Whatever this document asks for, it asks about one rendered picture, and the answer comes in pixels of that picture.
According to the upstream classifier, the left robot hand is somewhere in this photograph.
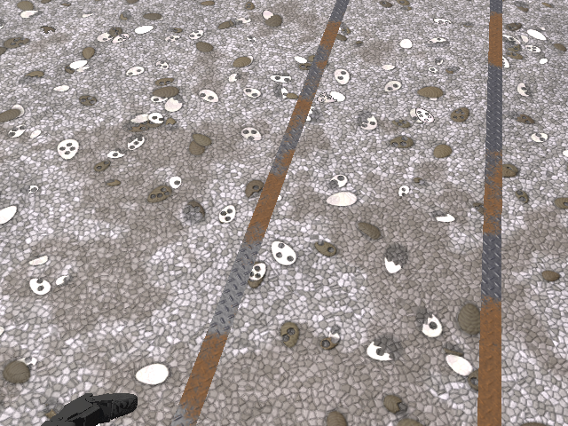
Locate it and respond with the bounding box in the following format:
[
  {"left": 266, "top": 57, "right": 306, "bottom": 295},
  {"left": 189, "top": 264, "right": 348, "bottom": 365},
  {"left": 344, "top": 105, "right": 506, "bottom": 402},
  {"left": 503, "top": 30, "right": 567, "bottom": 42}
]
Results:
[{"left": 41, "top": 393, "right": 138, "bottom": 426}]

